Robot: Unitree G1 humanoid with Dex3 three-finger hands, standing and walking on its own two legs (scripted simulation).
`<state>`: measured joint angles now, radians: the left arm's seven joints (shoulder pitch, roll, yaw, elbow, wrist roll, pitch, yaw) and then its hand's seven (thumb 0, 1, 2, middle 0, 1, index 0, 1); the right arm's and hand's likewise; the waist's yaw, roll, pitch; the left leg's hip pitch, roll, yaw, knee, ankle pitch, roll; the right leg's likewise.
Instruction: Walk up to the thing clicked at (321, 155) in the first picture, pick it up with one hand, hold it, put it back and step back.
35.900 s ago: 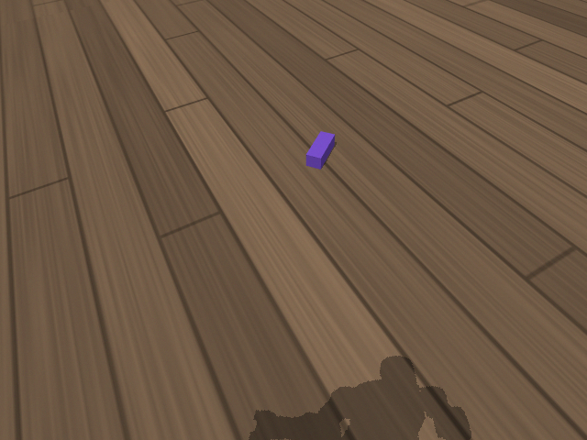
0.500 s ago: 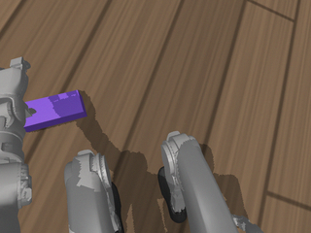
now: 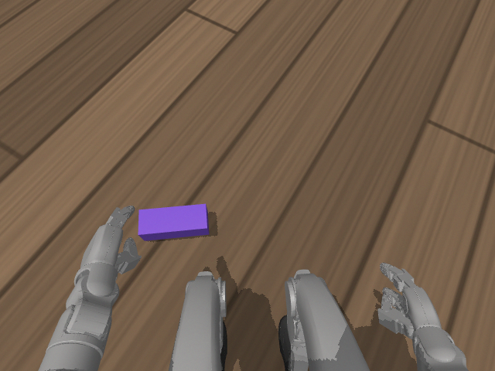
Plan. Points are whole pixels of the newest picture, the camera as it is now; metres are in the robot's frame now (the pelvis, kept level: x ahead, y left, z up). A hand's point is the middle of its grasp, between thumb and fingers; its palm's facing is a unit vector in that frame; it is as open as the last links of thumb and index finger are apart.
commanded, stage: home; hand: left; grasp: from above
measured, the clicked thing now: (175, 222) +0.50 +0.24 -0.51
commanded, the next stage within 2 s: none
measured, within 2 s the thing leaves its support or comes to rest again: neither
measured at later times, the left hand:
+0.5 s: hand (98, 284) +0.24 +0.19 +0.10, palm faces +0.10 -0.97 -0.21, open 7.4 cm
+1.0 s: hand (81, 307) +0.22 +0.19 +0.12, palm faces +0.11 -0.98 -0.19, open 7.4 cm
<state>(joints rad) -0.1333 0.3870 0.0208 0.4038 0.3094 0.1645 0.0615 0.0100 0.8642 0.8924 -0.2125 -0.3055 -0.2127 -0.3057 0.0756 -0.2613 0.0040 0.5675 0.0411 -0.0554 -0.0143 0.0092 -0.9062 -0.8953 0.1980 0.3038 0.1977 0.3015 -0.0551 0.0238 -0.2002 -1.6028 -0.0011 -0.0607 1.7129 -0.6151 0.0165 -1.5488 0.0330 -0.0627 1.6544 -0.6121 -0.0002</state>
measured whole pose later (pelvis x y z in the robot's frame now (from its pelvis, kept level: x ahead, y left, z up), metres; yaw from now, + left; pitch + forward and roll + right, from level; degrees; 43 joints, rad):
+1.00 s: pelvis +0.07 +0.00 +0.17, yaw +3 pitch +10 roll -3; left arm 0.50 0.23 0.02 -0.12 -0.05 0.44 0.02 0.01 0.90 0.90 -0.20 -0.30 -0.20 -0.30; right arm 0.28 -0.22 0.05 0.51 0.01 -0.23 -0.18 0.02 -0.90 -0.89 0.20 0.30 0.20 0.30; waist -0.03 0.04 -0.16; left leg -0.68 0.00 -0.06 1.00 -0.48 0.02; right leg -0.62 0.03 -0.04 0.92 -0.46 0.00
